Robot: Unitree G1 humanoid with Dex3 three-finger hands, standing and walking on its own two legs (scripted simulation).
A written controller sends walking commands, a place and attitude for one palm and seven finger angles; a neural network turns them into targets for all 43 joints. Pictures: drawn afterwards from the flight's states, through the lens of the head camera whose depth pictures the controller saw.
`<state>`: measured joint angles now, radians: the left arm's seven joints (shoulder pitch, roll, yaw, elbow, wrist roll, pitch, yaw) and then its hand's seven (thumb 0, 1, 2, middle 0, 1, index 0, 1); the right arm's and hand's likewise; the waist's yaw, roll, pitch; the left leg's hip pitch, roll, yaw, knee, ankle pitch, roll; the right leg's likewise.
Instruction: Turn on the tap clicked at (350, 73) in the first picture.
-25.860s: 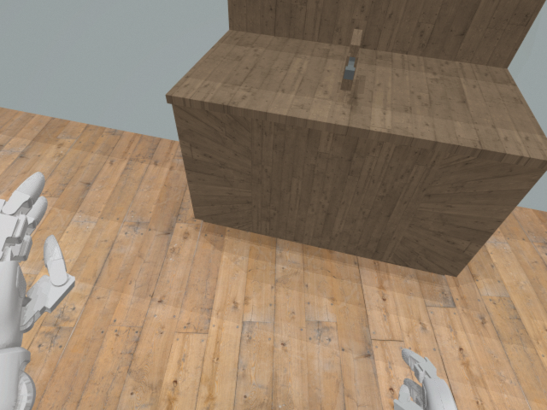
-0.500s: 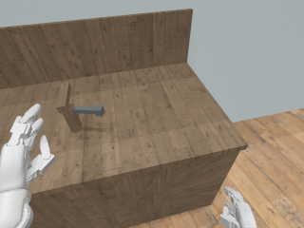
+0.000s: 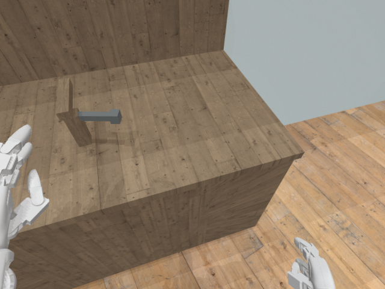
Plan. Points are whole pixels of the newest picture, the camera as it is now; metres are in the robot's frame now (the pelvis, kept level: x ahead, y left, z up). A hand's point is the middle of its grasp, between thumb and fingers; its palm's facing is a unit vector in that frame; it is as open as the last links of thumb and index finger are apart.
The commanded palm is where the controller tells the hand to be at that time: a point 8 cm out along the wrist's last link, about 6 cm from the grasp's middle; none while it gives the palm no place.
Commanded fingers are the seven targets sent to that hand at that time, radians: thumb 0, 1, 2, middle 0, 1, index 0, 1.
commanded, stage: step back with the hand held close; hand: left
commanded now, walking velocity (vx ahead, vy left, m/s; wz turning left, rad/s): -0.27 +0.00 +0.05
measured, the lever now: (115, 116) +0.51 +0.25 +0.04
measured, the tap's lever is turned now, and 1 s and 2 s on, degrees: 72 72 72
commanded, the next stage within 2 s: stop stepping back and stand still in 1.04 s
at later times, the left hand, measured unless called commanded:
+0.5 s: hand (20, 225) +0.17 +0.26 +0.16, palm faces +0.42 -0.80 -0.44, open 7.5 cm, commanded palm +0.11 +0.29 +0.18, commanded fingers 0.00 0.90 0.90 -0.20 -0.30 -0.20 -0.30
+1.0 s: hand out of the picture +0.10 +0.24 +0.16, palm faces +0.35 -0.82 -0.45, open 7.4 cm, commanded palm +0.04 +0.27 +0.18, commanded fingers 0.00 0.90 0.90 -0.20 -0.30 -0.20 -0.30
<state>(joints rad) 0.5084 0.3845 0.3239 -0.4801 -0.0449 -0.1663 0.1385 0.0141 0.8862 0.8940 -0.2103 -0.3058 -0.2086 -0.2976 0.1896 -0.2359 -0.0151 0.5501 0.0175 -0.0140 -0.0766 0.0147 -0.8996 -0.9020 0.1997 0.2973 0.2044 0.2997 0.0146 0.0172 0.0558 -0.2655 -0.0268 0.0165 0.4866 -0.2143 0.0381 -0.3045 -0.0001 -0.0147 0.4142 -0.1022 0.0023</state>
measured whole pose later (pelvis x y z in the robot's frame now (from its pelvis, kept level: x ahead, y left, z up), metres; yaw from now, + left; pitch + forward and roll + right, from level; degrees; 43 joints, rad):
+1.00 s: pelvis -0.12 -0.01 +0.00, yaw +1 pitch +3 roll +0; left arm 0.51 0.45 0.39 -0.56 -0.05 -0.19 0.14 0.01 0.88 0.89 -0.21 -0.31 -0.21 -0.30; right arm 0.14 -0.20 -0.03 0.56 0.01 -0.05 -0.07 0.01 -0.90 -0.90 0.20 0.30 0.20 0.30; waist 0.00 -0.06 0.03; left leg -0.35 -0.03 0.01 0.51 -0.23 0.02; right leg -0.44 0.02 0.06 0.67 -0.35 0.01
